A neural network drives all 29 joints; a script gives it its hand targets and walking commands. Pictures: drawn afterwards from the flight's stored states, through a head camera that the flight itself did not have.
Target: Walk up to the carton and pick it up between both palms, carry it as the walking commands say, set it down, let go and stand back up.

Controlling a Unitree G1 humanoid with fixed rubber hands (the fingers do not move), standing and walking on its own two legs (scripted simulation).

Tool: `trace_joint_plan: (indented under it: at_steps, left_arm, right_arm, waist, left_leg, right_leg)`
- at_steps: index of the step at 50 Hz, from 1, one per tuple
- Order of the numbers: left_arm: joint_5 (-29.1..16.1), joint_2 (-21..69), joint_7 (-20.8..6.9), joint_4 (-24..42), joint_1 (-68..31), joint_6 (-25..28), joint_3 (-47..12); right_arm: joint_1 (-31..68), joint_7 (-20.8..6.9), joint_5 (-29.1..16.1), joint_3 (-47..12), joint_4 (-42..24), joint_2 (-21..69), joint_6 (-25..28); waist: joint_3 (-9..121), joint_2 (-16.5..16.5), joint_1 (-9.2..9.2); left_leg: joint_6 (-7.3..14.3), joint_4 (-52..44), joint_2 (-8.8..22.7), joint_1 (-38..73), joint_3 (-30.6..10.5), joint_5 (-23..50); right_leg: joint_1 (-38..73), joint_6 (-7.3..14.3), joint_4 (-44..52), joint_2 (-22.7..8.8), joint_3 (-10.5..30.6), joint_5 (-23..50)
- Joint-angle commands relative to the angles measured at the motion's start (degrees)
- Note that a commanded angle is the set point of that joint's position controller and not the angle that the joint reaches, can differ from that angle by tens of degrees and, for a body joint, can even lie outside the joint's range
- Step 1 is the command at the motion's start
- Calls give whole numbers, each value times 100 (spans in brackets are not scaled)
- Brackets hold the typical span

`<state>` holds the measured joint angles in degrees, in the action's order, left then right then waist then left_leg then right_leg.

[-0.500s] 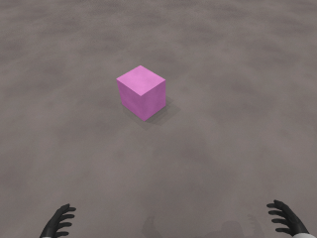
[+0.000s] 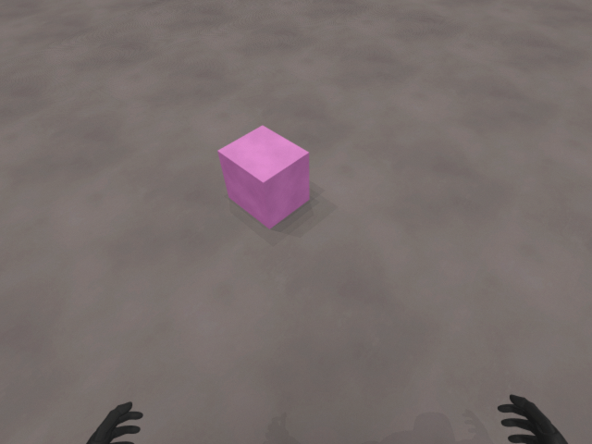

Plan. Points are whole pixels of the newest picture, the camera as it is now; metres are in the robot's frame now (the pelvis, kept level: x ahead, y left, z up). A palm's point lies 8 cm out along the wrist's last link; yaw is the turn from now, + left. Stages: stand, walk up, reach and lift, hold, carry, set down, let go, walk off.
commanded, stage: stand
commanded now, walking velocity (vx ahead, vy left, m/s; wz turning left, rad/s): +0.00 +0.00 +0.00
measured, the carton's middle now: (266, 176) +1.31 +0.19 -0.62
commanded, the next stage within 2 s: walk up in 0.52 s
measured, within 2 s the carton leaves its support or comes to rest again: neither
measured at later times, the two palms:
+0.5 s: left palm out of the picture +0.11 +0.31 -0.09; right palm out of the picture +0.11 -0.31 -0.09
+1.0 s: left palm out of the picture +0.07 +0.41 -0.08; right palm (542, 405) +0.19 -0.30 -0.06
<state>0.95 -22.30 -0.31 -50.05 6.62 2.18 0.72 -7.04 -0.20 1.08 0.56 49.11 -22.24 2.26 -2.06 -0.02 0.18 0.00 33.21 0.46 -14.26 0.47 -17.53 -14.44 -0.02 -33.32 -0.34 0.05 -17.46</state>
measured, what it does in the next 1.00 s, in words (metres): steps on the spot: left foot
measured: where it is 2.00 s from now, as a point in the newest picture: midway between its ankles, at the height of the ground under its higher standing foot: (287, 374)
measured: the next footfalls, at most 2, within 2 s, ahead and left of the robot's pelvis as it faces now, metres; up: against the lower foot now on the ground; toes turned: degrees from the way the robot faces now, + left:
left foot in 0.96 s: +0.13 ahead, +0.17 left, +0.00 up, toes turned +8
right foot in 1.34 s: +0.35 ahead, -0.06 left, +0.00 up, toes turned +3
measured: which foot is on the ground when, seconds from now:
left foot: down 0.00-0.78, up 0.80-0.94, down 0.96-1.00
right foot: down 0.00-0.98, up 1.00-1.00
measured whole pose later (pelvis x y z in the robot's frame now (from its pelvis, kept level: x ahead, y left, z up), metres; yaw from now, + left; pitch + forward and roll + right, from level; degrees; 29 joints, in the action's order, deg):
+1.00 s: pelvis +0.05 +0.04 +0.00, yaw +6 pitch -1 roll +0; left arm 2.2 -30.3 -3.1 -49.3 15.7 3.3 5.6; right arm -12.8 -5.1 1.9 6.1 48.9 -29.1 3.9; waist -0.7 -1.1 1.8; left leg 1.1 34.0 1.6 -19.4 2.2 -14.4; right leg -11.2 2.3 -38.8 -5.3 -3.0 -26.5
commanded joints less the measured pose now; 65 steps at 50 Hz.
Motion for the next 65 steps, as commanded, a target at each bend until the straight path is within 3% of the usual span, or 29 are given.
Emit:
trace_joint_plan:
  at_steps: [1, 18, 35, 36, 37, 38, 39, 40, 41, 42, 45, 47, 48, 49, 50, 51, 52, 53, 54, 55, 56, 58, 62, 65]
  left_arm:
    - [-12, -951, 21, 179, -285, 62, 195]
    - [-23, -984, 33, -508, -428, 19, 121]
    - [-25, -1016, 48, -780, -414, -15, 105]
    - [65, -1703, -84, -338, 137, 99, 546]
    - [98, -1738, -142, -311, 333, 119, 581]
    - [97, -1661, -154, -201, 488, 145, 625]
    - [96, -1682, -155, -153, 730, 183, 679]
    - [119, -1850, -144, -107, 813, 233, 755]
    - [166, -1943, -153, -9, 802, 284, 778]
    - [165, -1958, -172, 118, 647, 312, 790]
    - [159, -1975, -234, 415, 235, 295, 790]
    - [123, -1841, -293, 505, 57, 230, 688]
    - [131, -1632, -300, 535, 200, 199, 615]
    - [134, -1397, -299, 601, 367, 174, 538]
    - [55, -1079, -279, 939, 76, 188, 427]
    - [77, -1457, -238, 904, 49, 153, 487]
    - [25, -1713, -271, 817, 241, 182, 539]
    - [20, -1755, -313, 675, 551, 200, 578]
    - [36, -1754, -318, 645, 754, 244, 591]
    - [29, -1698, -354, 576, 901, 258, 578]
    - [29, -1585, -393, 609, 848, 241, 585]
    - [28, -1483, -457, 772, 584, 211, 593]
    - [26, -1381, -529, 982, 234, 255, 623]
    - [20, -1297, -512, 980, 415, 305, 669]
  right_arm:
    - [282, 21, -13, 201, -188, -944, 63]
    - [444, 24, -25, 143, 530, -969, 12]
    - [440, 35, -31, 136, 822, -1008, -22]
    - [-97, -173, 112, 436, 475, -1550, 6]
    - [173, -270, 127, 461, 355, -1528, 10]
    - [336, -317, 121, 465, 164, -1356, 22]
    - [515, -348, 109, 467, -4, -1203, 31]
    - [659, -366, 122, 486, -153, -1133, 41]
    - [746, -381, 139, 540, -298, -1270, 55]
    - [610, -429, 75, 561, -347, -1367, 81]
    - [14, -567, 10, 632, -336, -1333, 117]
    - [-621, -570, 0, 688, -156, -1217, 146]
    - [-1044, -512, 50, 770, -32, -1353, 180]
    - [-1689, -430, 97, 867, 94, -1640, 210]
    - [-2079, -361, 150, 981, -45, -2386, 268]
    - [-1645, -310, 42, 964, -303, -2370, 321]
    - [-1270, -275, -72, 869, -441, -2235, 341]
    - [-973, -262, -109, 804, -535, -2029, 340]
    - [-857, -247, -105, 737, -640, -1906, 357]
    - [-866, -251, -80, 697, -663, -1826, 374]
    - [-1011, -271, -47, 670, -674, -1848, 384]
    - [-1182, -291, -26, 678, -726, -1919, 408]
    - [-1263, -291, -46, 702, -888, -1943, 416]
    - [-1201, -285, -67, 667, -972, -1905, 372]
  waist:
    - [405, 12, 0]
    - [309, 5, 2]
    - [274, 4, 0]
    - [830, -69, -15]
    - [306, -37, 122]
    - [-73, -143, 258]
    - [-309, -364, 426]
    - [-407, -867, 530]
    - [-464, -783, 556]
    - [-326, -563, 413]
    - [-176, -853, 88]
    - [-165, -624, -237]
    - [-26, -168, -371]
    - [234, 564, -608]
    - [227, 2128, -873]
    - [68, 778, -654]
    - [-162, 193, -374]
    - [-233, 121, -167]
    - [-238, 353, -88]
    - [-202, 596, -115]
    - [-218, 772, -169]
    - [-351, 863, -253]
    - [-325, 723, -292]
    - [-145, 612, -114]
  left_leg:
    - [303, -741, 528, 192, -567, 986]
    - [202, -1432, 621, 608, -551, 1077]
    - [170, -1632, 666, 693, -559, 1052]
    - [553, -1231, 477, 288, -741, -1766]
    - [644, -978, 543, -384, -933, -2212]
    - [619, -602, 460, -1081, -862, -1859]
    - [468, -74, 213, -1815, -447, -1234]
    - [301, 768, 103, -2353, -69, -606]
    - [229, 1415, 402, -2745, -412, -812]
    - [167, 1498, 496, -2601, -571, -812]
    - [101, 692, 556, -1288, -242, -810]
    - [83, -292, 157, 204, 394, 27]
    - [65, -391, -174, 1116, 575, 46]
    - [292, -631, -13, 2232, 80, -645]
    - [1126, -2204, 1781, 2231, -3476, -3175]
    - [1574, -2425, 2314, 1638, -4215, -3679]
    - [1589, -2333, 2213, 1116, -3765, -3234]
    - [1435, -2189, 1922, 877, -3022, -2504]
    - [1312, -2137, 1679, 668, -2481, -1929]
    - [1207, -2107, 1462, 440, -1955, -1298]
    - [1219, -2110, 1371, 223, -1679, -1033]
    - [1287, -2158, 1368, 70, -1474, -971]
    - [1208, -1930, 1239, 57, -1089, -623]
    - [1086, -1346, 1201, -175, -860, 122]
  right_leg:
    - [180, 304, 728, -525, 559, 997]
    - [540, 202, 1419, -616, 573, 1106]
    - [612, 179, 1628, -660, 580, 1089]
    - [1030, 426, 1206, -411, 408, -1610]
    - [704, 617, 1119, -681, 852, -2288]
    - [820, 782, 1184, -944, 1186, -2411]
    - [1207, 1000, 1563, -1311, 1640, -2643]
    - [1438, 1313, 2213, -1989, 2333, -2823]
    - [1414, 1578, 2509, -2434, 2769, -2611]
    - [1348, 1575, 2505, -2376, 2564, -2393]
    - [405, 1208, 2290, -1828, 1206, -1814]
    - [-643, 962, 1604, -1318, 328, -1606]
    - [-1239, 826, 865, -988, -15, -1872]
    - [-2078, 651, -423, -637, -381, -2092]
    - [-3303, 273, -2600, 155, -766, -1907]
    - [-3360, 224, -3296, -199, 483, -1257]
    - [-3215, 186, -3391, -398, 631, -700]
    - [-2948, 126, -3091, -611, 599, -402]
    - [-2665, 53, -2668, -722, 440, -299]
    - [-2208, 4, -2207, -704, 241, -214]
    - [-1913, -39, -1854, -671, 110, -191]
    - [-1739, -60, -1314, -644, 1, 28]
    - [-1355, 45, -395, -448, -218, 580]
    - [-466, 178, 121, -169, -454, 749]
